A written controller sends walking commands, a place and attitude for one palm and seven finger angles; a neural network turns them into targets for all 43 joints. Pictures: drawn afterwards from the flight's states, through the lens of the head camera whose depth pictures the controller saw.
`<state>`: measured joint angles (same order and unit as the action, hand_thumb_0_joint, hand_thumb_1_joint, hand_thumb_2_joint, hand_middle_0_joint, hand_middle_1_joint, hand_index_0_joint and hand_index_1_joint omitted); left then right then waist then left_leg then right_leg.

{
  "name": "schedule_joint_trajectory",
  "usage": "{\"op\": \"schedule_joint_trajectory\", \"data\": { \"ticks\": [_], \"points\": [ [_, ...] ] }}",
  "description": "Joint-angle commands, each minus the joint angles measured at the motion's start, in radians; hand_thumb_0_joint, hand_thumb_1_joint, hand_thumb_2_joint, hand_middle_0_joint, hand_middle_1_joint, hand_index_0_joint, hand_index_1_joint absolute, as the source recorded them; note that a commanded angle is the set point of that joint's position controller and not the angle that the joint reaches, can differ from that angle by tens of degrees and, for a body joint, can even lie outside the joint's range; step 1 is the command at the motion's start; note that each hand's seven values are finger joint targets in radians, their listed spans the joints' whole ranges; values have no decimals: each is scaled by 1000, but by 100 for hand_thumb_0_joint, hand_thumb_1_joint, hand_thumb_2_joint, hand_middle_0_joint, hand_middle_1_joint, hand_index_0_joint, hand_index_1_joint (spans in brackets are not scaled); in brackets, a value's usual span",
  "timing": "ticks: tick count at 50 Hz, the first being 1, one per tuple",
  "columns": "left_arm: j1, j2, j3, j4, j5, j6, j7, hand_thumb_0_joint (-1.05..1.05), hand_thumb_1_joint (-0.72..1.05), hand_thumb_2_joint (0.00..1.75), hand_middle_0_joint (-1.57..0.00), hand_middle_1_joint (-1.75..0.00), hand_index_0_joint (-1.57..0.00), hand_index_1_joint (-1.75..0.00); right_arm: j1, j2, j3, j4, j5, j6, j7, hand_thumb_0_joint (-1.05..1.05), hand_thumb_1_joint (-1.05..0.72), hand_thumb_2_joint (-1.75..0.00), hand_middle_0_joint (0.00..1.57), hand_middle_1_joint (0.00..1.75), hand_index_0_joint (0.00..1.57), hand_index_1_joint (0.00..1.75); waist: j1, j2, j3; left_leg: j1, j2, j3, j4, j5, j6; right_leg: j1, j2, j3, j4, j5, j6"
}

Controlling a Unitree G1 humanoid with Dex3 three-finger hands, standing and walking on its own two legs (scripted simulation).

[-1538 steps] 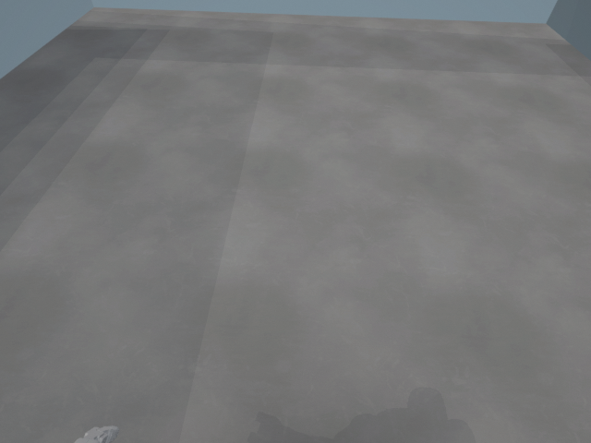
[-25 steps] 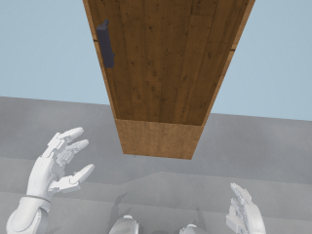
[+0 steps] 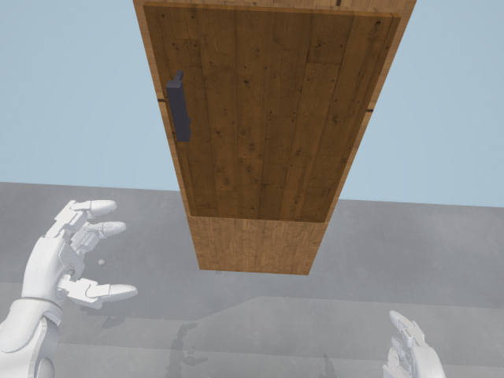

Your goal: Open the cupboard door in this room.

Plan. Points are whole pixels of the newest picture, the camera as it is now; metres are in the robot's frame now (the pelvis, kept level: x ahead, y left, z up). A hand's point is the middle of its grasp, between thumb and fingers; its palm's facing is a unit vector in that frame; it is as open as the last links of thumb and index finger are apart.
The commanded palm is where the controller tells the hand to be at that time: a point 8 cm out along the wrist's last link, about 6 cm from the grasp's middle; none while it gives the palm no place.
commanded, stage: raise the hand with hooked fingers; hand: left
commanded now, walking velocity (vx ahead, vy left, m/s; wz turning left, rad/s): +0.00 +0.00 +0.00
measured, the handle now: (181, 106) +0.57 +0.18 +0.11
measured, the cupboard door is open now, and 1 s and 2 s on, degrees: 0 0 0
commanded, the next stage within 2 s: move the hooked fingers beside the handle in 0.98 s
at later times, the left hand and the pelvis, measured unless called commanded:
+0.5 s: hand (72, 212) +0.29 +0.27 +0.14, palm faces +0.05 -1.00 -0.04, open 14.0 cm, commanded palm +0.26 +0.31 +0.14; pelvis +0.00 -0.01 +0.02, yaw +0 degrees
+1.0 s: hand (88, 211) +0.30 +0.25 +0.13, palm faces +0.05 -1.00 -0.02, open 14.0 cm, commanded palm +0.27 +0.30 +0.14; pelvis +0.00 -0.02 +0.02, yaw -1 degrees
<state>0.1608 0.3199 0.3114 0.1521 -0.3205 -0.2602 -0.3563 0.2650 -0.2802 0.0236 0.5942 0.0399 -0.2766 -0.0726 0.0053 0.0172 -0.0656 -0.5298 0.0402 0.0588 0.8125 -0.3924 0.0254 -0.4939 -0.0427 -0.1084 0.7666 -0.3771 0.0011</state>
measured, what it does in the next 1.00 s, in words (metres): stands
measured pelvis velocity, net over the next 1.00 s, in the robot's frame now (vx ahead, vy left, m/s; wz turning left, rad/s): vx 0.00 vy -0.02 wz -0.01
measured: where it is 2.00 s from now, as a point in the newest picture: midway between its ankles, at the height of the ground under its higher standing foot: outside the picture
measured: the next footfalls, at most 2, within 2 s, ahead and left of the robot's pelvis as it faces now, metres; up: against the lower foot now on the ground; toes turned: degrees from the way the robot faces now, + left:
none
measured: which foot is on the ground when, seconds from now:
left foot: down 0.00-1.00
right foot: down 0.00-1.00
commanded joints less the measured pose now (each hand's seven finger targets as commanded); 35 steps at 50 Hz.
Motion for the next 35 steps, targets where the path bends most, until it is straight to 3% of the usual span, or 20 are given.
{"op": "schedule_joint_trajectory", "data": {
  "ticks": [1, 5, 7, 9, 10, 15, 19, 24, 26, 27, 30, 33, 35],
  "points": [
    [-191, 205, 106, -203, -25, -18, -8, 0, -43, 33, -29, -115, -29, -115, -47, -124, -39, -144, 9, -40, -14, 0, -90, -90, 20, 30, 20, 30, 12, 87, -179, 180, -23, -86, -173, 287, -16, 88, 58, 21, -106, 241, -22],
    [-262, 228, 120, -176, -27, 19, -30, 0, -50, 30, -30, -120, -30, -120, -48, -126, -33, -142, 9, -29, -19, 0, -90, -90, 20, 30, 20, 30, 10, 62, -180, 216, -20, -91, -193, 320, -18, 112, 63, 21, -128, 272, -22],
    [-318, 247, 126, -162, -29, 33, -43, 0, -50, 30, -30, -120, -30, -120, -57, -126, -24, -140, 8, -24, -22, 0, -90, -90, 20, 30, 20, 30, 13, 94, -152, 224, -22, -92, -205, 313, -19, 126, 65, 25, -141, 271, -30],
    [-344, 263, 140, -141, -29, 48, -55, 0, -50, 30, -30, -120, -30, -120, -57, -126, -24, -137, 11, -19, -28, 0, -90, -90, 20, 30, 20, 30, 9, 62, -169, 242, -20, -94, -216, 319, -18, 133, 63, 23, -155, 277, -26],
    [-358, 273, 150, -131, -31, 55, -59, 0, -50, 30, -30, -120, -30, -120, -61, -125, -22, -137, 11, -18, -30, 0, -90, -90, 20, 30, 20, 30, 13, 73, -176, 246, -23, -91, -221, 300, -17, 135, 61, 27, -163, 266, -26],
    [-449, 316, 178, -60, -37, 83, -88, 0, -50, 30, -30, -120, -30, -120, -76, -126, -13, -134, 15, -9, -41, 0, -90, -90, 20, 30, 20, 30, 12, 49, -154, 249, -26, -88, -247, 263, -12, 162, 58, 34, -200, 246, -27],
    [-522, 351, 192, -37, -39, 92, -107, 0, -50, 30, -30, -120, -30, -120, -79, -128, -9, -133, 18, -8, -47, 0, -90, -90, 20, 30, 20, 30, 13, 70, -164, 271, -29, -83, -261, 255, -8, 184, 56, 44, -224, 241, -29],
    [-559, 398, 225, 37, -44, 116, -123, 0, -50, 30, -30, -120, -30, -120, -74, -135, -11, -129, 23, -5, -50, 0, -90, -90, 20, 30, 20, 30, 15, 42, -146, 265, -31, -74, -274, 238, -1, 204, 51, 59, -254, 235, -26],
    [-516, 361, 206, 65, -47, 125, -130, 0, -50, 30, -30, -120, -30, -120, -71, -133, -15, -133, 25, -6, -46, 0, -90, -90, 20, 30, 20, 30, 19, 41, -146, 263, -33, -69, -273, 255, -2, 206, 49, 58, -251, 255, -24],
    [-500, 362, 204, 76, -50, 129, -137, 0, -50, 30, -30, -120, -30, -120, -65, -137, -15, -138, 23, -6, -41, 0, -90, -90, 20, 30, 20, 30, 25, 10, -143, 256, -32, -65, -268, 264, 0, 220, 49, 64, -249, 271, -25],
    [-506, 367, 207, 45, -46, 120, -133, 0, -50, 30, -30, -120, -30, -120, -67, -136, -21, -143, 25, -5, -34, 0, -90, -90, 20, 30, 20, 30, 25, 46, -157, 256, -34, -58, -268, 263, -1, 217, 46, 67, -247, 269, -23],
    [-522, 404, 240, 8, -46, 105, -114, 0, -50, 30, -30, -120, -30, -120, -64, -138, -24, -147, 20, -5, -32, 0, -90, -90, 20, 30, 20, 30, 29, 27, -171, 251, -33, -53, -264, 269, 3, 230, 45, 79, -247, 276, -20],
    [-525, 391, 238, -5, -44, 97, -102, 0, -50, 30, -30, -120, -30, -120, -62, -132, -26, -144, 21, -5, -33, 0, -90, -90, 20, 30, 20, 30, 24, 57, -174, 260, -35, -45, -261, 267, 3, 226, 44, 85, -250, 279, -17]
  ]
}}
